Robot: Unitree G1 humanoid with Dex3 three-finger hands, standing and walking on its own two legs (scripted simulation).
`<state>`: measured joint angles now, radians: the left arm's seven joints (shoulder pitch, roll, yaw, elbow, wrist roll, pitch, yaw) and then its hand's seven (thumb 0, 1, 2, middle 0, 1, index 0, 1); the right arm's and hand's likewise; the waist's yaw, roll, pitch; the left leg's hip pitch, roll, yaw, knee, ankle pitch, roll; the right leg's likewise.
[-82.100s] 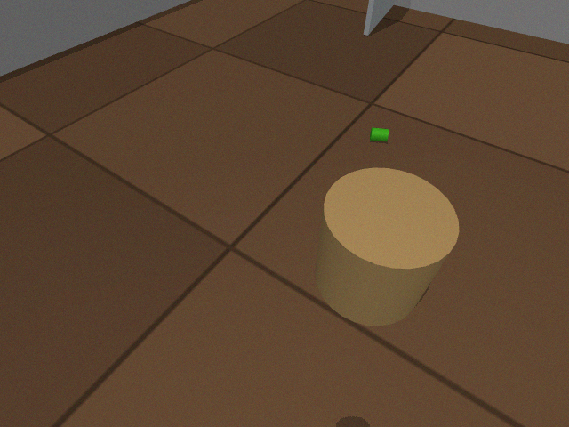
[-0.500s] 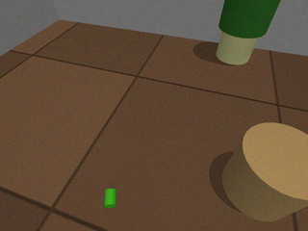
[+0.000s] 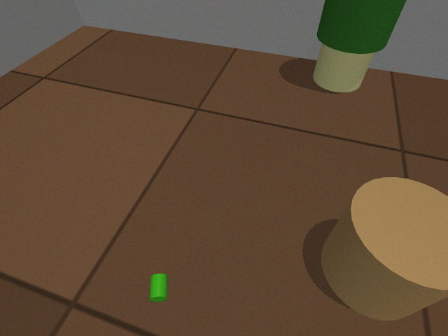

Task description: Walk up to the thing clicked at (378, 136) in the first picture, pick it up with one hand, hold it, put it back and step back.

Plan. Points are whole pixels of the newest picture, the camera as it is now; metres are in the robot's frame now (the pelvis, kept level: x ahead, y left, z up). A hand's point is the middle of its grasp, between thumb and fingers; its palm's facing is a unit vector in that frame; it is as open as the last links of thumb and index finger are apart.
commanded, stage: stand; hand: left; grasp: from above
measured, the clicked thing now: (158, 287) +0.43 +0.30 -0.75
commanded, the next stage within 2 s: step back in 0.30 s
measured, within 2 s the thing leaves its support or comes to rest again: neither
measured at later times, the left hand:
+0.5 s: hand out of the picture +0.07 +0.27 -0.16, palm faces -0.02 -0.93 -0.37, open 7.4 cm
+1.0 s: hand out of the picture -0.04 +0.28 -0.18, palm faces -0.13 -0.92 -0.38, open 7.4 cm
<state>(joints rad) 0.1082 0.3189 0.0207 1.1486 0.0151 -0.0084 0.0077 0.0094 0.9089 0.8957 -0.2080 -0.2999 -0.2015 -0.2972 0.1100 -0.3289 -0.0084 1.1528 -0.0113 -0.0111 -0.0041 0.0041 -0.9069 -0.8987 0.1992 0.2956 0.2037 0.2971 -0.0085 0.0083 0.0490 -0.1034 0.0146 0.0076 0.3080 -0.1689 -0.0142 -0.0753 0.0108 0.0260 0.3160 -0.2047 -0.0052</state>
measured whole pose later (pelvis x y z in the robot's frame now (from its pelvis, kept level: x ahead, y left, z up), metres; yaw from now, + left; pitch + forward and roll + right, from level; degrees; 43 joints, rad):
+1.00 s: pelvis -0.14 +0.02 -0.03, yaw -7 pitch -2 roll +0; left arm 0.19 0.39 0.08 0.89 0.02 0.06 0.00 0.01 0.91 0.90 -0.21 -0.30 -0.20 -0.30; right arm 0.06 -0.36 -0.04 0.87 -0.03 0.03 0.00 0.00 -0.90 -0.90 0.20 0.30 0.21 0.30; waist 0.00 -0.03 0.18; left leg -0.43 0.06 0.09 0.57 -0.11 0.02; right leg -0.26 0.02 0.09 0.78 -0.47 0.02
